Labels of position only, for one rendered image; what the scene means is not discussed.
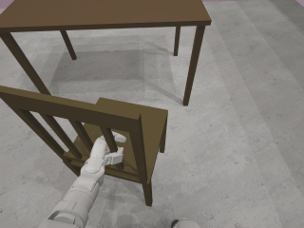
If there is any table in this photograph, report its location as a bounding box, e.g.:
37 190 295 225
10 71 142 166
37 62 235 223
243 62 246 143
0 0 212 106

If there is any robot left hand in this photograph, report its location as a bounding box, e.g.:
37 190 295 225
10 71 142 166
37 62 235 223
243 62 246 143
89 130 126 165

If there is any left robot forearm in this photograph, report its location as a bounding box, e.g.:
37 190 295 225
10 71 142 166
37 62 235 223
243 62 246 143
38 157 105 228

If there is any chair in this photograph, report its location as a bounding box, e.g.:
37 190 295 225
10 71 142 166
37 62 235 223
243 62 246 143
0 85 168 207

